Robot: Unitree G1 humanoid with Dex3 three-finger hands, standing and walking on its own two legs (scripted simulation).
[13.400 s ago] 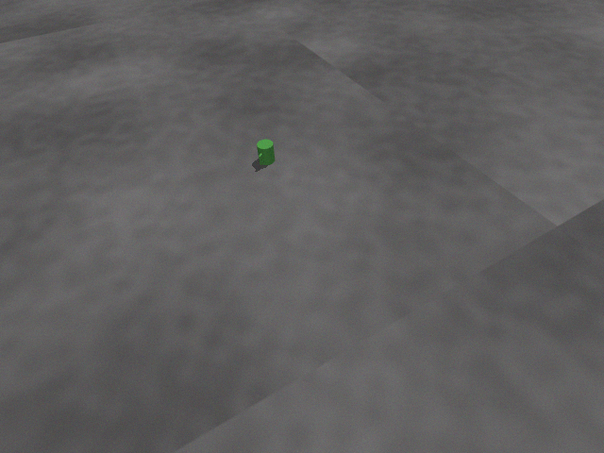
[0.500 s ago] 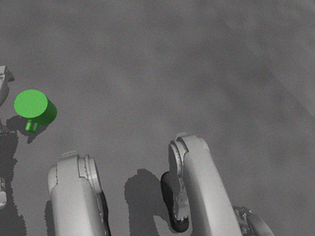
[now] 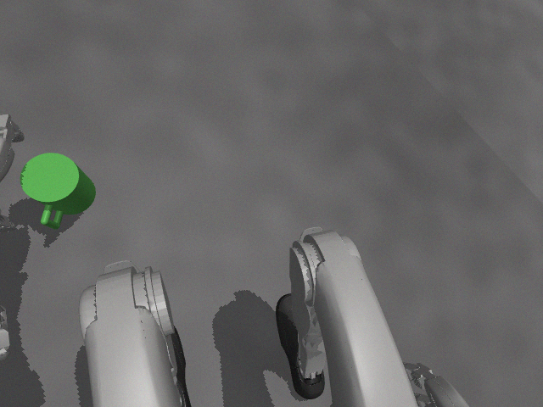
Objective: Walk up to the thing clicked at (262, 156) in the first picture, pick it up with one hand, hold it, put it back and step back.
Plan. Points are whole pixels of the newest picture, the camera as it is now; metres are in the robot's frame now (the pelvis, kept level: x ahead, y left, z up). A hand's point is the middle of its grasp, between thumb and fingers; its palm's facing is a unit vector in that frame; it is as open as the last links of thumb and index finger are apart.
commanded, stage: approach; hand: left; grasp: from above
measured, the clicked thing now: (59, 194) +0.47 +0.31 -0.28
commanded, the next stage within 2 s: close in in 0.32 s
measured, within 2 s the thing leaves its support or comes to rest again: neither
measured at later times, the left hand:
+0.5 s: hand (40, 162) +0.49 +0.30 -0.17, palm faces -0.41 -0.07 -0.91, open 14.0 cm
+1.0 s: hand (46, 184) +0.47 +0.31 -0.22, palm faces -0.43 -0.10 -0.90, open 13.8 cm
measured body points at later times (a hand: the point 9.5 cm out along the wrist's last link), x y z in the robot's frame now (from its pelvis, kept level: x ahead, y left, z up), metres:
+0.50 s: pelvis +0.00 +0.00 -0.01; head +0.25 +0.07 +0.36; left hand +0.50 +0.30 -0.11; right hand +0.04 -0.27 -0.11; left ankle +0.09 +0.13 -0.30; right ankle +0.10 -0.13 -0.30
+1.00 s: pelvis +0.01 +0.00 -0.03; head +0.26 +0.09 +0.33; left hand +0.48 +0.31 -0.17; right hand +0.06 -0.28 -0.11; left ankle +0.09 +0.13 -0.30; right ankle +0.10 -0.13 -0.30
